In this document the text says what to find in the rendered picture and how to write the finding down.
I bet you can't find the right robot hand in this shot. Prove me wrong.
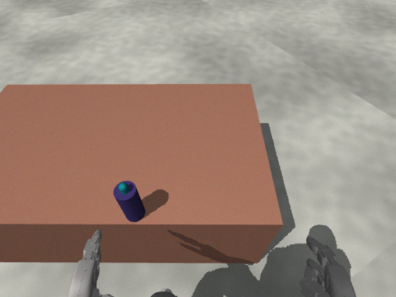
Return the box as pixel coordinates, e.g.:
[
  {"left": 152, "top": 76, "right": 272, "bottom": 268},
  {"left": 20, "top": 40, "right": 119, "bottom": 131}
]
[{"left": 301, "top": 237, "right": 356, "bottom": 297}]

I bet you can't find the left robot hand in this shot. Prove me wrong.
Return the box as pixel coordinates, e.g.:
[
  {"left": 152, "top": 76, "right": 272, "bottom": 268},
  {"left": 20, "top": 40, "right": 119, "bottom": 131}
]
[{"left": 67, "top": 230, "right": 114, "bottom": 297}]

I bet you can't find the bottle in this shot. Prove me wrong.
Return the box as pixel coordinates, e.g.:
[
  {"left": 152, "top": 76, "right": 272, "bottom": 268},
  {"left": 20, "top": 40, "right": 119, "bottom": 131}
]
[{"left": 113, "top": 181, "right": 145, "bottom": 222}]

